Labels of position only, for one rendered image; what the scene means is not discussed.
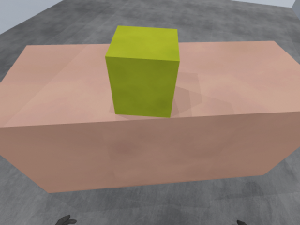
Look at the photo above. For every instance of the robot left hand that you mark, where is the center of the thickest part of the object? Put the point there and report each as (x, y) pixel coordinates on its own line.
(66, 220)

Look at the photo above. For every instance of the pedestal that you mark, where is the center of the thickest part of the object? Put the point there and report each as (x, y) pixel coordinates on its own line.
(235, 113)

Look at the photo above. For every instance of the carton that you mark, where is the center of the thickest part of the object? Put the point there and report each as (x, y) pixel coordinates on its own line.
(142, 65)

